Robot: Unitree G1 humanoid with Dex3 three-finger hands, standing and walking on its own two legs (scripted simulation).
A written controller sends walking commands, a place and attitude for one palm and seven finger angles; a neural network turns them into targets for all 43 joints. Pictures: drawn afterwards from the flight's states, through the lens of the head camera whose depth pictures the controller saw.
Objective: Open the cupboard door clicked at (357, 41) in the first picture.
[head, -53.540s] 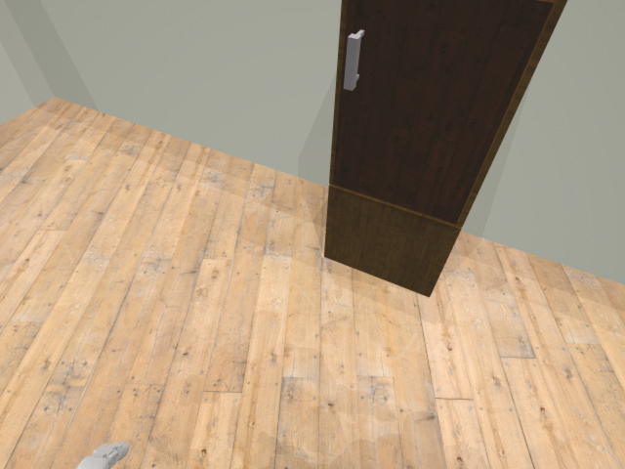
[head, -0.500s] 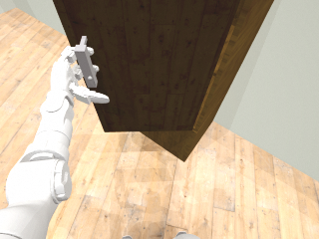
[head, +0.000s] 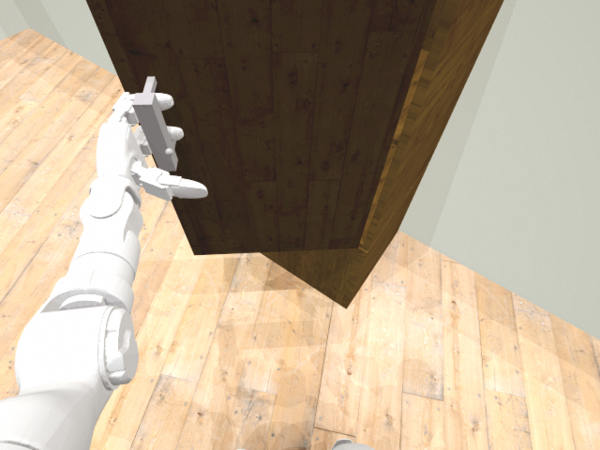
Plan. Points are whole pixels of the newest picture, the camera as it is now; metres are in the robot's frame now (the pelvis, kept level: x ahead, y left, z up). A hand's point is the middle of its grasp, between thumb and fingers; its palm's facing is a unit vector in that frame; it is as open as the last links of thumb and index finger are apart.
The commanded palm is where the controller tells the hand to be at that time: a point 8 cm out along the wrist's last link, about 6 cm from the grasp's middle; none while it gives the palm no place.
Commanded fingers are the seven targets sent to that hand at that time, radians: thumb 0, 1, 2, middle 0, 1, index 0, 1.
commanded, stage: close the thumb around the handle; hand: left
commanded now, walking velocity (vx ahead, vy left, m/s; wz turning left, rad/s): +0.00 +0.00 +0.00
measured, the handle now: (160, 125) +0.55 +0.17 +0.11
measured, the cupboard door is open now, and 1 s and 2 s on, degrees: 39 39 79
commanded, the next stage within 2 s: pull the door open along its arc in 0.76 s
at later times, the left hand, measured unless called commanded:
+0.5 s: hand (167, 149) +0.50 +0.15 +0.11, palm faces +0.00 -1.00 +0.00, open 8.7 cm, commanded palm +0.47 +0.20 +0.11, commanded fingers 0.00 0.79 0.85 -0.39 -1.34 -0.39 -1.34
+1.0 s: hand (174, 150) +0.50 +0.14 +0.11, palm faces +0.02 -1.00 +0.00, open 5.7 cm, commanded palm +0.45 +0.19 +0.11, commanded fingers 0.00 0.90 0.90 -0.40 -1.35 -0.40 -1.35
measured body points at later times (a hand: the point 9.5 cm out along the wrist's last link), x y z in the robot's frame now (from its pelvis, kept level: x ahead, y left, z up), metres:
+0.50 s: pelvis +0.00 +0.00 +0.00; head +0.08 +0.01 +0.44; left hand +0.49 +0.21 +0.11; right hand +0.00 -0.26 -0.12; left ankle -0.01 +0.09 -0.71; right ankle +0.00 -0.09 -0.71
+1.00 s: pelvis +0.01 +0.01 +0.00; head +0.08 +0.01 +0.44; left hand +0.49 +0.20 +0.11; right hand +0.02 -0.26 -0.12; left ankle -0.01 +0.09 -0.71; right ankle +0.00 -0.09 -0.71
